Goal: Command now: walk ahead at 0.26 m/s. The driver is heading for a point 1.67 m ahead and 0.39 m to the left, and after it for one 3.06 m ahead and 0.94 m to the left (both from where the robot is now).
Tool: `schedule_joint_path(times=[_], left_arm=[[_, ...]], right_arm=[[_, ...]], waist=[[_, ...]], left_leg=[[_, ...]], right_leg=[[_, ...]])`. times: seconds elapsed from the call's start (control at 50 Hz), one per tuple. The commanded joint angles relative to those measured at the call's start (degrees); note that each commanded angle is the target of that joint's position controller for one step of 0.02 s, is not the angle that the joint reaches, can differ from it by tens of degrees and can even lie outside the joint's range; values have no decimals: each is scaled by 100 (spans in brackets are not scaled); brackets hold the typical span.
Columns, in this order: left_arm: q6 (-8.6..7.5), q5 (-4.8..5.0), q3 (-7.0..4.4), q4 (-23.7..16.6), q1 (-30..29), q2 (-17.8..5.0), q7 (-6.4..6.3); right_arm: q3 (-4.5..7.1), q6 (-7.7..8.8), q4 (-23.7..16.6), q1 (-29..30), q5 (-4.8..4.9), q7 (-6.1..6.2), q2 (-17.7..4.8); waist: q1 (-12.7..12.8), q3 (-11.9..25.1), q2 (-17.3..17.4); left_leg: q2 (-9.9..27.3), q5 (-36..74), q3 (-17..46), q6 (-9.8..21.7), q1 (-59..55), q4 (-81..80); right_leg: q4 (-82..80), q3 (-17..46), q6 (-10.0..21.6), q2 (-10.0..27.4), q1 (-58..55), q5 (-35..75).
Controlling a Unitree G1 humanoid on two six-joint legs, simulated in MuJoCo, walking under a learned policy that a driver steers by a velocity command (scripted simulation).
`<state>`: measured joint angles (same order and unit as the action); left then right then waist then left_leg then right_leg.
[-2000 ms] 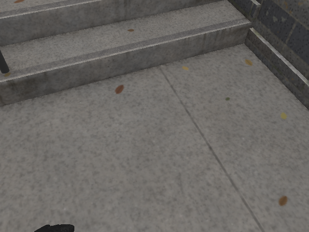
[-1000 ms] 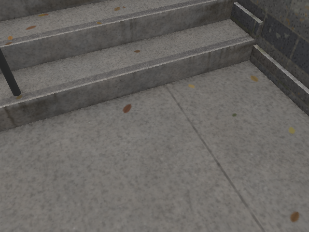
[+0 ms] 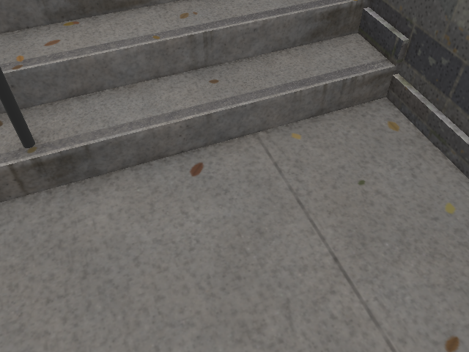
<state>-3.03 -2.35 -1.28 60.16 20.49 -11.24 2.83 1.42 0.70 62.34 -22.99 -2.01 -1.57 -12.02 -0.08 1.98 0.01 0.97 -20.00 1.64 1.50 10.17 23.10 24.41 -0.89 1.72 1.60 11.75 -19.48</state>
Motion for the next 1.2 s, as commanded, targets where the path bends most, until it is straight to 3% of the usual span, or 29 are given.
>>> schedule_joint_path(times=[0.02,0.08,0.12,0.14,0.18,0.2,0.24,0.28,0.34,0.42,0.46,0.48,0.5,0.52,0.54,0.56,0.6,0.64,0.72,0.86,0.9,0.94,0.96,0.98,1.0,1.02,1.06,1.1,1.2], left_arm=[[-218,57,-167,-549,-61,-506,-241],[-176,76,-227,-830,-302,-713,-430],[-143,-19,-243,-1040,-651,-715,-476],[-154,-139,-224,-1143,-837,-570,-431],[-358,-173,-211,-1533,-1581,-188,-241],[-480,-28,-245,-1621,-1770,-216,-234],[-512,-42,-303,-1662,-1806,-365,-164],[-432,-73,-152,-1906,-2018,159,-136],[-332,8,-49,-1973,-2422,357,-44],[-290,73,-146,-1780,-2201,-260,94],[-318,103,-415,-1429,-1025,-964,-77],[-263,-10,-417,-1099,528,-1235,-146],[-236,-247,-395,-487,2177,-1150,-191],[-352,-329,-446,-226,2019,-1168,-222],[-424,-143,-405,-494,788,-990,-244],[-404,499,-376,-996,-463,-916,-230],[-426,368,-192,-860,-790,-245,-116],[-404,319,-167,-745,-755,-143,-120],[-399,246,-227,-624,-439,-598,-262],[-247,402,-353,-347,633,-1089,-392],[-148,365,-382,-350,613,-1150,-400],[-56,327,-368,-384,466,-1161,-403],[-56,257,-286,-520,390,-995,-396],[-170,257,-60,-630,1059,-258,-330],[-358,332,-101,-520,928,-477,-277],[-453,506,-240,-748,319,-940,-254],[-461,435,-275,-943,-409,-943,-343],[-256,347,-310,-881,-173,-733,-381],[-112,250,-312,-1138,-841,-624,-413]], right_arm=[[79,320,-641,411,17,139,-128],[139,553,-814,103,-74,217,-140],[157,712,-710,-424,-105,192,-108],[186,788,-567,-883,-101,182,-191],[193,858,-362,-2135,-87,215,-657],[91,864,-437,-1901,-164,199,-558],[-78,789,-592,-1163,-258,132,-185],[-308,755,-707,-592,-198,204,287],[-250,720,-979,162,79,197,-160],[-6,651,-848,-182,-13,22,-975],[12,680,-743,-581,-202,-44,-754],[-236,739,-832,-1657,-324,-105,196],[-224,775,-1010,-941,-181,-252,210],[-25,828,-1281,444,2,-276,-63],[11,834,-1292,754,13,-147,-112],[83,904,-1316,447,618,61,-456],[146,740,-1254,232,556,191,-365],[152,584,-1291,358,476,214,-137],[101,485,-1723,1343,213,158,-151],[93,517,-2121,2680,336,-30,-399],[166,550,-2135,2554,335,-75,-566],[377,564,-1829,1395,330,-48,-939],[527,551,-1545,246,290,8,-1327],[673,525,-1385,-486,171,26,-1896],[538,506,-1391,-482,200,31,-1470],[451,495,-1430,6,230,52,-1188],[338,492,-1566,926,198,46,-805],[287,545,-1510,1178,133,-9,-584],[349,590,-1213,754,155,108,-856]], waist=[[112,-446,-390],[-127,-639,-613],[-388,-686,-364],[-558,-601,39],[-1113,-555,1512],[-1010,-679,1009],[-649,-712,543],[-295,-654,307],[-137,-676,268],[72,-713,458],[473,318,80],[549,2432,-1296],[1254,2339,-1418],[1319,279,-918],[816,-463,-605],[329,-89,-459],[-126,70,-173],[-254,-233,-198],[-182,-589,-120],[316,-777,-167],[175,-617,-344],[-461,86,-555],[-894,874,-351],[-709,1847,1088],[-732,2295,1236],[-631,1389,1038],[-269,401,215],[103,144,404],[118,-305,256]], left_leg=[[80,-129,15,389,793,-194],[-155,18,-508,523,346,260],[-103,199,-493,684,-389,1],[221,282,75,927,-948,-194],[1997,1163,3056,2027,-2925,-1220],[2275,1042,2991,1904,-2828,-1204],[2036,1210,2057,1653,-2393,-1144],[1687,1274,1389,1246,-1764,-1433],[623,1201,-34,771,726,-2060],[1368,2929,385,1048,52,-1320],[657,3859,-287,439,225,694],[-189,1382,-249,-8,1809,2680],[-801,-1433,204,-46,3073,4856],[-448,-849,808,422,4233,5844],[72,-160,549,633,4174,6084],[214,374,359,408,3724,5932],[652,741,359,335,2893,5604],[756,636,235,261,3010,5210],[772,2120,-59,53,2994,3224],[414,2385,-191,160,2942,862],[227,1864,-332,330,2565,670],[-203,1532,-678,590,945,570],[369,1803,-57,890,-973,894],[1945,540,2835,1880,-3281,381],[2222,405,4317,1951,-3455,-524],[2022,469,3399,1587,-2781,-566],[1583,1342,1880,1257,-900,-876],[1205,1574,1144,1139,77,-1247],[1152,2498,554,1274,231,-1600]], right_leg=[[-1045,1192,881,854,-163,-1272],[-1371,1498,1307,1232,310,-1577],[-892,1043,1223,963,676,-1286],[49,613,1036,603,1073,-733],[3488,147,415,-341,3958,-1488],[4774,783,489,-104,4503,-1477],[5985,556,725,107,4991,-1124],[5547,521,824,490,4773,-455],[2470,-368,248,314,1584,83],[964,-575,266,-150,967,1719],[1045,-333,734,-124,-1137,2374],[1010,1753,2135,1317,-4360,2999],[-289,4126,2608,2206,-4816,2104],[-792,3720,1781,1871,-3177,578],[-909,2865,1510,1758,-1587,-132],[-1101,2596,1375,1795,-1339,1497],[-1421,1588,1156,1415,-461,1788],[-1644,1027,1091,1223,-46,1711],[-1824,255,1039,822,570,2095],[-1568,291,858,1290,-1219,2138],[-1052,259,732,1347,-1630,3248],[452,-9,536,1051,-1577,5030],[2029,-182,347,788,-425,4286],[4526,-247,-90,-254,2027,1494],[5435,757,-32,-433,2713,-1061],[5736,777,49,-82,3259,-809],[5117,469,85,478,2936,107],[4605,495,113,720,2222,443],[3370,407,-98,794,2801,1336]])
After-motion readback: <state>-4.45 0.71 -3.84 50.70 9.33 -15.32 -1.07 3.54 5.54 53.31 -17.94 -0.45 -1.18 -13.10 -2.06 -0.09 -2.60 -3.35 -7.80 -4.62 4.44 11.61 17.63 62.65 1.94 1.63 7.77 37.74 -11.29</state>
